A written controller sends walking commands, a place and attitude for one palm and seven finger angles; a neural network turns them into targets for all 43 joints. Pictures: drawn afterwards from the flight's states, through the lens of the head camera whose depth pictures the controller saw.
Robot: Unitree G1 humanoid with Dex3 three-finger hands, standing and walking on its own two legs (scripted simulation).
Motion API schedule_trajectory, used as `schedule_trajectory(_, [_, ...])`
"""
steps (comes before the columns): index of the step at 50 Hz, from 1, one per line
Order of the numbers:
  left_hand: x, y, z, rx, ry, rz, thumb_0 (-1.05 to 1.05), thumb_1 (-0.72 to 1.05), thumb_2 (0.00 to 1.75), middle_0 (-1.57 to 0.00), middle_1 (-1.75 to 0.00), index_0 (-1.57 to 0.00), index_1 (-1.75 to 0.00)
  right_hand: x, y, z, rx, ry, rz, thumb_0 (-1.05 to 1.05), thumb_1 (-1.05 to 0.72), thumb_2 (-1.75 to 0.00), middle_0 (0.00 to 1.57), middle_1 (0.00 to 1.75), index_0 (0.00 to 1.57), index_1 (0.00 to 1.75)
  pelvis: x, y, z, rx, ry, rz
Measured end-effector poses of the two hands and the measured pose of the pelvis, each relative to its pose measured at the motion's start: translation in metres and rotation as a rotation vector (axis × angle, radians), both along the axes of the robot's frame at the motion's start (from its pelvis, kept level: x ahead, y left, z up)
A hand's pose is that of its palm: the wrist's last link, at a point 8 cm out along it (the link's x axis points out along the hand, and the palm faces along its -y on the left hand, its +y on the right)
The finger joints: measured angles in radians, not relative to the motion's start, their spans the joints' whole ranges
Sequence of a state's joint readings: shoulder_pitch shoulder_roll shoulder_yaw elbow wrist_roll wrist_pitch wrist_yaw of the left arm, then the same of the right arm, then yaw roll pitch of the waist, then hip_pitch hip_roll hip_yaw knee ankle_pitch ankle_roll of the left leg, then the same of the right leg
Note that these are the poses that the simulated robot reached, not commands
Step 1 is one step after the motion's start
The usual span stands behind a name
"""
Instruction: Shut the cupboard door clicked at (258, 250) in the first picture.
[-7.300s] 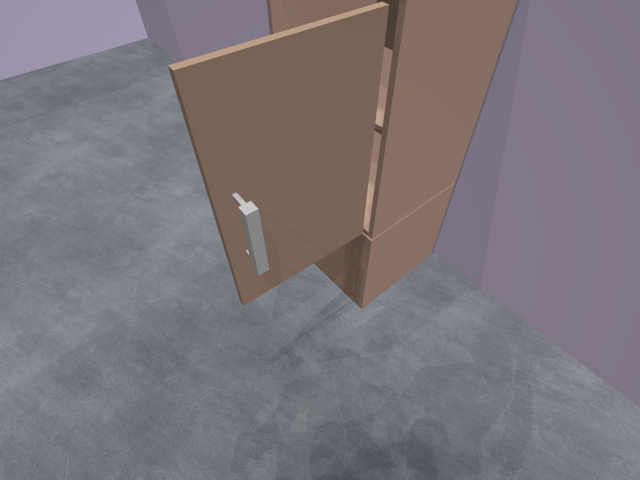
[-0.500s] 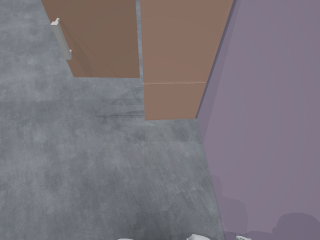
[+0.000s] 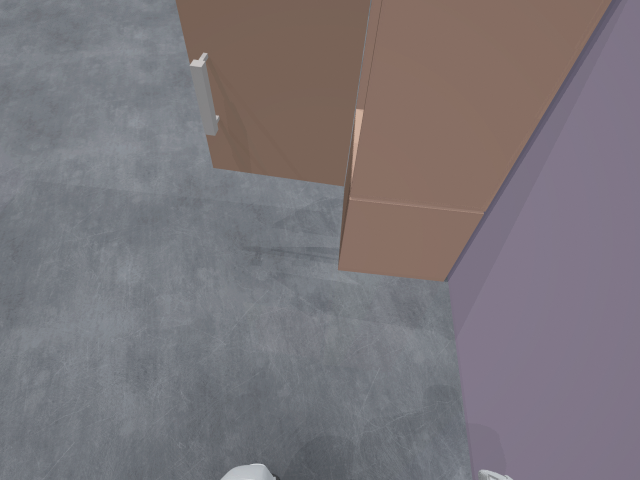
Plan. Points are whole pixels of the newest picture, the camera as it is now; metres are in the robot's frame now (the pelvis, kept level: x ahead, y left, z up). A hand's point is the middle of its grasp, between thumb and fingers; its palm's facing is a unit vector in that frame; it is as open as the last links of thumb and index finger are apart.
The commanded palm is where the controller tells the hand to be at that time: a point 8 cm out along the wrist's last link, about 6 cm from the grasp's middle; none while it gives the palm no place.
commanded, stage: take the last steps up to it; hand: left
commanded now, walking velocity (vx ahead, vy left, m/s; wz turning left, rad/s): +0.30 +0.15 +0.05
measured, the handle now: (208, 95) +0.88 +0.36 -0.07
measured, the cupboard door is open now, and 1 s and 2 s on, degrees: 87 87 87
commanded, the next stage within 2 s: come to a stop and stand still in 0.90 s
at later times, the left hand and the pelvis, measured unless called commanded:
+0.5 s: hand (208, 367) +0.27 +0.20 -0.14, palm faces +0.03 -0.98 -0.21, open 7.4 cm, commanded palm none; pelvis +0.17 +0.02 +0.01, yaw +1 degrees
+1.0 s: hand (167, 318) +0.35 +0.30 -0.16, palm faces +0.07 -0.98 -0.19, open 7.4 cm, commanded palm none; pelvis +0.34 +0.11 +0.01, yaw -1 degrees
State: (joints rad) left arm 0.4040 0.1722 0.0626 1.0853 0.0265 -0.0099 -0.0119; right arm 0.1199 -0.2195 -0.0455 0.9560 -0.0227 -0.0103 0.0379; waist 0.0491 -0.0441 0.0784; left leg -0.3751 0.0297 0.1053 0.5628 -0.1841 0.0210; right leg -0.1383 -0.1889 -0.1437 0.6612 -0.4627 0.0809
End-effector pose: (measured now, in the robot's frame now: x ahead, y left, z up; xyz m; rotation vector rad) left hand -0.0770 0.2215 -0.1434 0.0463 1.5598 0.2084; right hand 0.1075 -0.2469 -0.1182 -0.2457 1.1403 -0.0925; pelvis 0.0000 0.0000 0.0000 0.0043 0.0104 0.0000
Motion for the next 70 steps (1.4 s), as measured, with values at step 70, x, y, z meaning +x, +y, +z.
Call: schedule_trajectory(70, [0.573,0.116,0.018,0.073,-0.336,-0.177,0.0,0.91,0.9,-0.2,-0.3,-0.2,-0.3,0.285,0.13,-0.016,0.043,0.271,-0.211,0.0,-0.91,-0.9,0.2,0.3,0.2,0.3,0.404,0.108,0.01,0.012,0.01,-0.027])
